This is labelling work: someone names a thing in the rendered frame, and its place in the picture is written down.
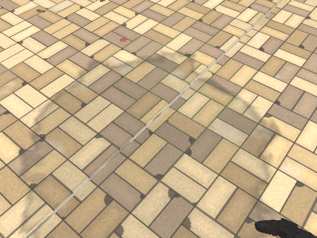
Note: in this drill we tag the right robot hand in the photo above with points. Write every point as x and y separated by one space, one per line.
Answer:
282 228

